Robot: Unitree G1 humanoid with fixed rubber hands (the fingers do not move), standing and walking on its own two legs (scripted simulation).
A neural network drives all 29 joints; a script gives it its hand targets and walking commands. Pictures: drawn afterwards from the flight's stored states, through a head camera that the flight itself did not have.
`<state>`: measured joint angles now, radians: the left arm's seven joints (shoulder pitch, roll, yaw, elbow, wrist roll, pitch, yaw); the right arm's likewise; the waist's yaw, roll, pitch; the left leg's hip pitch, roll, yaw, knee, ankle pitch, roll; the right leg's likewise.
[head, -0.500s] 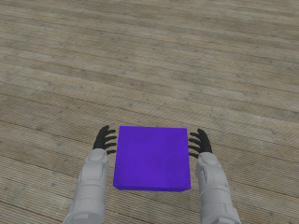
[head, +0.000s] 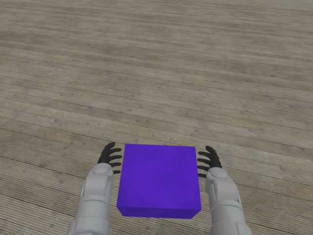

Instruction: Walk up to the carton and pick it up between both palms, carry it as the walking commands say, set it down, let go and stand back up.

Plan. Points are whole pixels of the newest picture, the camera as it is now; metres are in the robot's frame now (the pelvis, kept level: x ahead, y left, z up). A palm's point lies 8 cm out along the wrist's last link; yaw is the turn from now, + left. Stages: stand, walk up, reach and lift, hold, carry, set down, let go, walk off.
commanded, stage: reach and lift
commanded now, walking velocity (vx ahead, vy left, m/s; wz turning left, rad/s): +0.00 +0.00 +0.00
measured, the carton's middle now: (158, 181) +0.32 +0.00 -0.06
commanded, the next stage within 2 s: hold in 1.22 s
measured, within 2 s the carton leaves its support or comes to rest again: neither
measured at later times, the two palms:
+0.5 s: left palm (99, 167) +0.29 +0.15 +0.05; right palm (215, 170) +0.29 -0.15 +0.05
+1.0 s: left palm (99, 169) +0.29 +0.15 +0.05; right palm (215, 172) +0.29 -0.15 +0.05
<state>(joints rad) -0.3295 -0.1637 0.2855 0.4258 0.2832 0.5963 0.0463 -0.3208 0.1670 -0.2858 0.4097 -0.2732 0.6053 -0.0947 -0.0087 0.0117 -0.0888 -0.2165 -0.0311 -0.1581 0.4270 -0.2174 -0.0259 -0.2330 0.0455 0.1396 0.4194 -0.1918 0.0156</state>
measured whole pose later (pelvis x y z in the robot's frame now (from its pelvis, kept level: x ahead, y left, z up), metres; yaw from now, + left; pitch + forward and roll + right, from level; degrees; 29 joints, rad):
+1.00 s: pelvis +0.00 +0.00 +0.00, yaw +1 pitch -7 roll +0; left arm -0.29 -0.16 0.24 0.31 0.30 0.75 0.02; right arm -0.28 0.16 -0.24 0.30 -0.30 0.76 -0.02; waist 0.00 0.00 -0.03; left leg -0.04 -0.03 -0.15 0.36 -0.20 -0.02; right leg -0.05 0.04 0.12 0.35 -0.18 0.01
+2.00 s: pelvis +0.00 +0.00 +0.00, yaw +1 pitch -7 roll +0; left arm -0.26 -0.15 0.22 0.28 0.29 0.76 0.01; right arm -0.25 0.15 -0.21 0.27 -0.29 0.77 -0.01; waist 0.00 0.01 -0.03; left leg -0.04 -0.03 -0.15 0.36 -0.19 -0.02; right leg -0.06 0.03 0.12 0.36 -0.18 0.01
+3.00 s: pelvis -0.17 +0.01 -0.01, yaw -1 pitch +4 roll -2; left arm -0.34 -0.17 0.16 -0.20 0.11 1.23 0.28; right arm -0.35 0.18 -0.16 -0.18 -0.14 1.23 -0.23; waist 0.03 0.00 -0.04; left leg -0.44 0.05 0.05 0.58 -0.21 0.02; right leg -0.60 0.00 -0.06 1.10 -0.43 0.04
